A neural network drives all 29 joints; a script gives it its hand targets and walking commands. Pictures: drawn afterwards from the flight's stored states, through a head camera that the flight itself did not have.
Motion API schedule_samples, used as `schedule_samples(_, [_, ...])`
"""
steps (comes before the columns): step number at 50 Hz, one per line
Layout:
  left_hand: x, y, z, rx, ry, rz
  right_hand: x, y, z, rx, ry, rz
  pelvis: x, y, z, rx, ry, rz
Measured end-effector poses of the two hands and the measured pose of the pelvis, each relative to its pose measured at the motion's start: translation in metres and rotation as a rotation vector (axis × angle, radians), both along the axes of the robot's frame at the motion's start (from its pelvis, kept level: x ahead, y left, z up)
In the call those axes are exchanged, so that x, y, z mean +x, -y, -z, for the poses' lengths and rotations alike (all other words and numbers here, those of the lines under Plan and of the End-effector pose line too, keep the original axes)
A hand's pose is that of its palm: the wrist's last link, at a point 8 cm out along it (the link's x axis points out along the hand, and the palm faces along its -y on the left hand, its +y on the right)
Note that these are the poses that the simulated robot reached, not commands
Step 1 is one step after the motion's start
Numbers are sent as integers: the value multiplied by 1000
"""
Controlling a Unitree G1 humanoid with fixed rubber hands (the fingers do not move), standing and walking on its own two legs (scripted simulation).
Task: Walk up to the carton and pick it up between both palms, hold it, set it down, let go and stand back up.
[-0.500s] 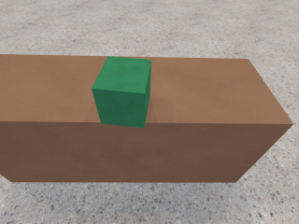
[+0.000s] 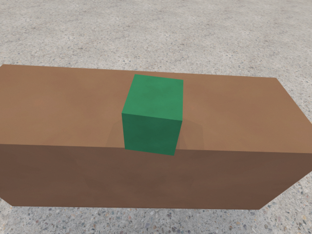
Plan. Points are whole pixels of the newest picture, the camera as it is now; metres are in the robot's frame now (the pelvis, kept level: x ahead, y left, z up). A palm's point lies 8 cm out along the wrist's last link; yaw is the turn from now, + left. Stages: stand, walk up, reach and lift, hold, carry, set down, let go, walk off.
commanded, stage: walk up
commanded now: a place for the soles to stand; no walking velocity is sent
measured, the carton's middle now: (154, 114) +0.54 +0.00 -0.02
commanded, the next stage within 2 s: none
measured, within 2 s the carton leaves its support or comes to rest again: neither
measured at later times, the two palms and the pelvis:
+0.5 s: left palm (49, 186) +0.30 +0.31 -0.10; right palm (258, 230) +0.19 -0.30 -0.13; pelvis +0.13 +0.02 -0.03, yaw -6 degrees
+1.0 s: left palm (42, 202) +0.26 +0.32 -0.10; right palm (254, 200) +0.26 -0.30 -0.09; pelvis +0.15 +0.01 +0.00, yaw -5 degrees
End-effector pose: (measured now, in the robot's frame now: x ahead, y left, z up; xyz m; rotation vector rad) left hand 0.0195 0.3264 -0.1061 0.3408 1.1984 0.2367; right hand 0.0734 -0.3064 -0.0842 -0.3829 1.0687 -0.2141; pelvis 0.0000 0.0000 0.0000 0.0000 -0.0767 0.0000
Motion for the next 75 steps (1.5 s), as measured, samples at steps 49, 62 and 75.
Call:
schedule_samples(49, [244, 7, -2, -26, 23, 83, 185, -2, 8, 31, 14, 75, 152, -14, -4, 3, -39, 89])
schedule_samples(62, [232, 26, -7, -42, 2, 48, 132, -8, 30, 89, -119, 138, 148, -7, -11, 9, -49, 80])
schedule_samples(75, [251, 37, -5, -68, 26, 52, 107, -11, 30, 90, -165, 177, 156, -5, -13, 5, -52, 75])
